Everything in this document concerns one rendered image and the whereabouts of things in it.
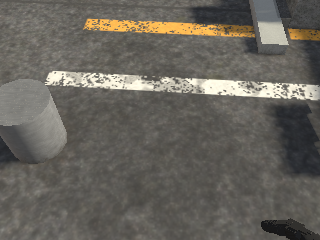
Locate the right robot hand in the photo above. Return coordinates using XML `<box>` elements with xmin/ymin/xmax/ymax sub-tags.
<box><xmin>261</xmin><ymin>218</ymin><xmax>320</xmax><ymax>240</ymax></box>

